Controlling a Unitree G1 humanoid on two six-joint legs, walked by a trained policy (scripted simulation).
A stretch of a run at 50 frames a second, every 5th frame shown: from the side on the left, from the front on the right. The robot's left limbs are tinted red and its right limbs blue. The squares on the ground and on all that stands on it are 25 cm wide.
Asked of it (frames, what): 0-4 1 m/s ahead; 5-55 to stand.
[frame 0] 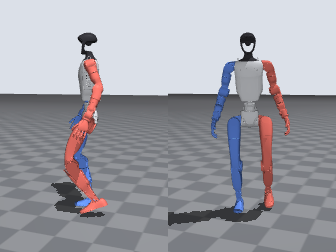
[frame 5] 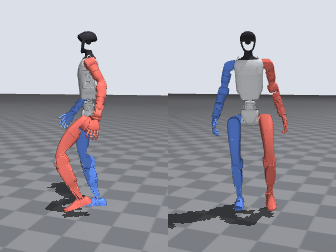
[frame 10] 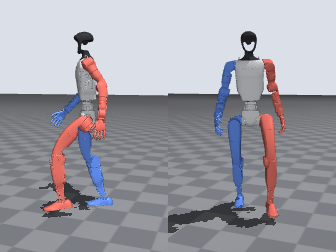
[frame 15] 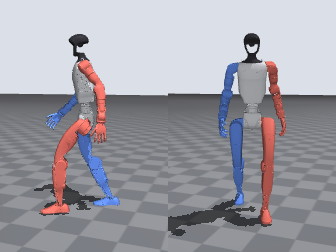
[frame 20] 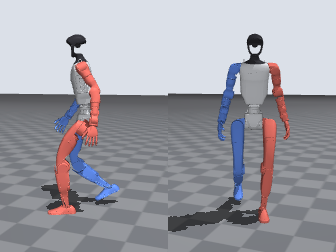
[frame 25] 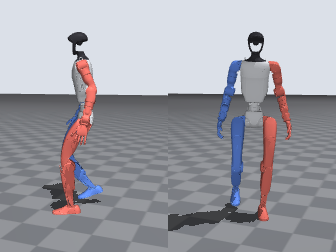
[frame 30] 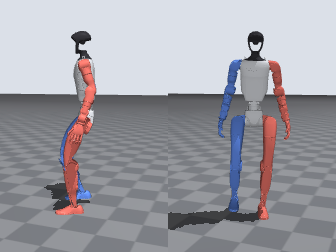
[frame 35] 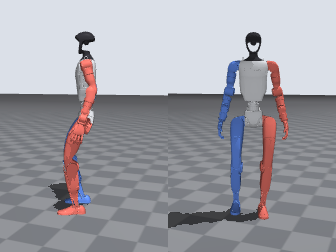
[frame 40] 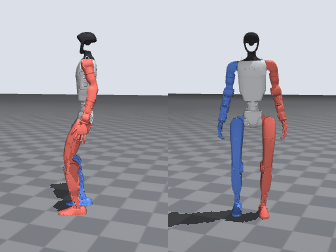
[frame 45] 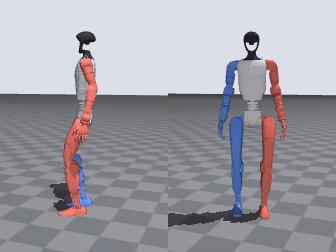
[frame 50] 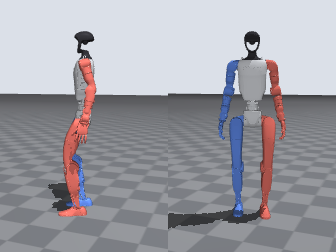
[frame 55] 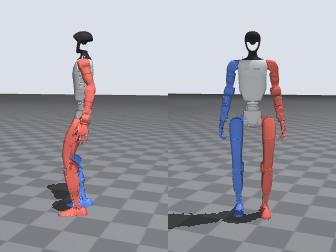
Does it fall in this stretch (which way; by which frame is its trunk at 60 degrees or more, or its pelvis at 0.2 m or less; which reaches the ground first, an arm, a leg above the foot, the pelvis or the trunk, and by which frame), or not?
no
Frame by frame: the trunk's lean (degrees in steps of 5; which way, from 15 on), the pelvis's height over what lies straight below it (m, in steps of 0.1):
0: 0, 0.8
5: 0, 0.8
10: 5, 0.8
15: 5, 0.8
20: 10, 0.8
25: 5, 0.8
30: 5, 0.8
35: 0, 0.8
40: 0, 0.8
45: 0, 0.8
50: 0, 0.8
55: 0, 0.8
